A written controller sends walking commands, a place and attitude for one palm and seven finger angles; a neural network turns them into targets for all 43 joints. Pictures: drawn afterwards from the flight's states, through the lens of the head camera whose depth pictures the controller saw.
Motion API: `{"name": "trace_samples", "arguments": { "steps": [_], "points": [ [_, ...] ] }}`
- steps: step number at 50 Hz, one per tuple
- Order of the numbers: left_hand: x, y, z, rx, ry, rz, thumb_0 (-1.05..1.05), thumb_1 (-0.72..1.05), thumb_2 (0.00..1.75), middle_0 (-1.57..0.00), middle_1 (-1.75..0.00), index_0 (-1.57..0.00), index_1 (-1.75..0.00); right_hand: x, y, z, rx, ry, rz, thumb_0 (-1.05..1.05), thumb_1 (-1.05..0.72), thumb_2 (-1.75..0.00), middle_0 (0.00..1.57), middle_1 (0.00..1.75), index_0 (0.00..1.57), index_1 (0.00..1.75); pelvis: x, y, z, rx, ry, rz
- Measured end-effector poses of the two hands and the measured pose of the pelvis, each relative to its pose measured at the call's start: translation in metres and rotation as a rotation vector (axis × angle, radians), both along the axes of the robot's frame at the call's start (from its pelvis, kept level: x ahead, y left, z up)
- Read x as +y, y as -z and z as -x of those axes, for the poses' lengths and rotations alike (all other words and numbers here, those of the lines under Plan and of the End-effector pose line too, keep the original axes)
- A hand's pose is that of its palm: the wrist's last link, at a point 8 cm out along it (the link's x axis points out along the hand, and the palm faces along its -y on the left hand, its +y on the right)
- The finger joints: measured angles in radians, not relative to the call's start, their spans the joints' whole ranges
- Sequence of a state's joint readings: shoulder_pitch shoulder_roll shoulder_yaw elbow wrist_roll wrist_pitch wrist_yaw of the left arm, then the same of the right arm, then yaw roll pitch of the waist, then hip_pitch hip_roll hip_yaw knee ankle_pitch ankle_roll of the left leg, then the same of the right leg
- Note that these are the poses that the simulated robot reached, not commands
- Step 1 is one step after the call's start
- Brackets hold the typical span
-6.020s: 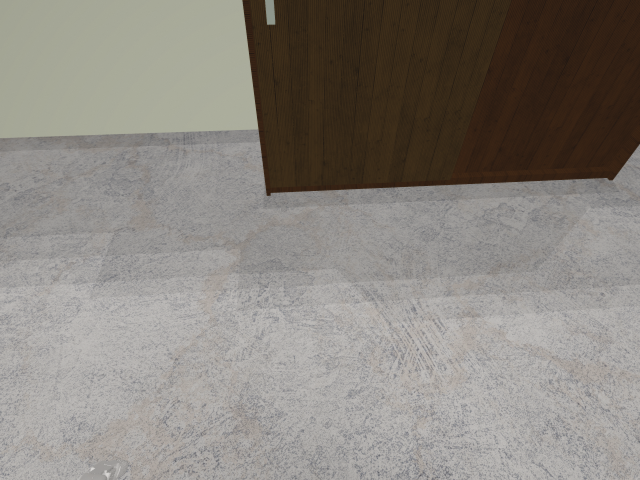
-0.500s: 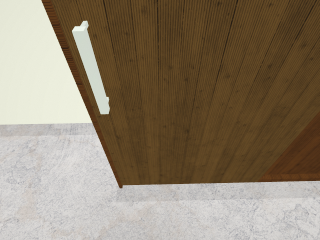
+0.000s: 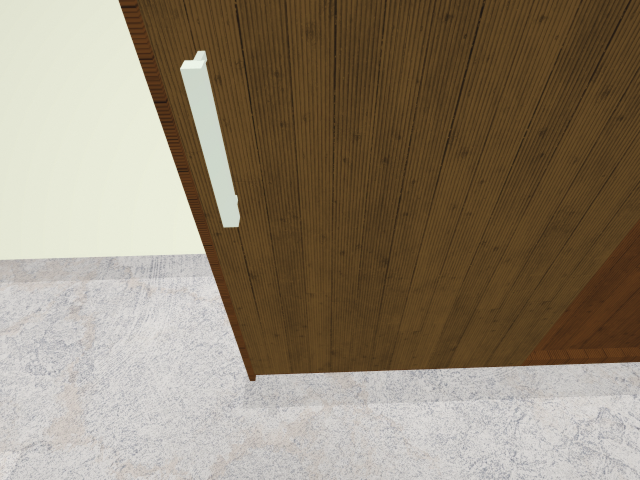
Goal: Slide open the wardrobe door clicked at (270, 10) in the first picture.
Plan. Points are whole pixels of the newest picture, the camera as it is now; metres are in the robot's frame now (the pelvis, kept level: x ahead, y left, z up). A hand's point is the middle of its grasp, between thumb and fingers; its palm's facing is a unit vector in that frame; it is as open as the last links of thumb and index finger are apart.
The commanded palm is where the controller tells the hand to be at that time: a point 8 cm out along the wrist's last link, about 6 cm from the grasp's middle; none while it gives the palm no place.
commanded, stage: come to a stop and stand still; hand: left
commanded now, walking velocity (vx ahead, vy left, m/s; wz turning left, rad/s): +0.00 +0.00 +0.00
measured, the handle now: (217, 148) +0.54 +0.19 +0.15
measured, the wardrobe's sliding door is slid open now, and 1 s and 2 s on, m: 0.00 0.00 0.00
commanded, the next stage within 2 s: look again from close up in 0.18 s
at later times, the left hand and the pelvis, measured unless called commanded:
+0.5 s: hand out of the picture +0.02 +0.16 -0.17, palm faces +0.01 -0.98 -0.18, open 7.4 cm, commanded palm none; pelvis +0.02 +0.00 +0.00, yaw -1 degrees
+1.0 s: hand out of the picture +0.06 +0.17 -0.17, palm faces +0.00 -0.98 -0.21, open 7.4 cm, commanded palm none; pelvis +0.03 -0.01 +0.01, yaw -1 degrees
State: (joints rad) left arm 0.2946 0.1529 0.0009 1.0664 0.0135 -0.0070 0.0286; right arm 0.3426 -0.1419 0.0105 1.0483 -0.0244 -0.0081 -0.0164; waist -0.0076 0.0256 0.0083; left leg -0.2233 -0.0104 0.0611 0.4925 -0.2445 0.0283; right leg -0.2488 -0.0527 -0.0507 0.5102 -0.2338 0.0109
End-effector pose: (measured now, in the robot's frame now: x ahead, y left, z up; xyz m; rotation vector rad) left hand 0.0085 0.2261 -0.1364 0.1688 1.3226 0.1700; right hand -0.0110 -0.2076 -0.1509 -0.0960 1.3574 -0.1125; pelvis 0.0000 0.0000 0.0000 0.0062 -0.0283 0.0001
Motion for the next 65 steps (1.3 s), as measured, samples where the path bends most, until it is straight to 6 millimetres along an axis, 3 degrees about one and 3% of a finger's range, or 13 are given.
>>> {"name": "trace_samples", "arguments": {
  "steps": [16,30,44,65],
  "points": [
    [-0.009,0.003,0.01,0.082,-0.004,0.034,0.01,0.91,0.9,-0.2,-0.3,-0.2,-0.3,-0.011,-0.007,-0.02,0.005,-0.006,0.037,0.0,-0.91,-0.9,0.2,0.3,0.2,0.3,0.0,-0.003,-0.01,0.012,0.013,-0.002],
    [-0.011,0.004,-0.02,0.051,0.01,0.031,0.01,0.91,0.9,-0.2,-0.3,-0.2,-0.3,-0.023,-0.01,-0.043,-0.005,-0.009,0.06,0.01,-0.91,-0.9,0.2,0.3,0.2,0.3,-0.006,-0.004,-0.024,0.009,0.016,0.0],
    [-0.007,-0.001,-0.044,0.006,0.021,0.005,0.01,0.91,0.9,-0.2,-0.3,-0.2,-0.3,-0.028,-0.01,-0.051,0.0,-0.014,0.055,0.0,-0.91,-0.9,0.2,0.3,0.2,0.3,-0.012,-0.005,-0.03,0.007,0.013,-0.001],
    [-0.014,0.002,-0.032,0.037,0.008,0.022,0.01,0.91,0.9,-0.2,-0.3,-0.2,-0.3,-0.034,-0.013,-0.053,0.005,-0.021,0.065,0.0,-0.91,-0.9,0.2,0.3,0.2,0.3,-0.016,-0.006,-0.031,0.007,0.009,0.002]
  ]
}}
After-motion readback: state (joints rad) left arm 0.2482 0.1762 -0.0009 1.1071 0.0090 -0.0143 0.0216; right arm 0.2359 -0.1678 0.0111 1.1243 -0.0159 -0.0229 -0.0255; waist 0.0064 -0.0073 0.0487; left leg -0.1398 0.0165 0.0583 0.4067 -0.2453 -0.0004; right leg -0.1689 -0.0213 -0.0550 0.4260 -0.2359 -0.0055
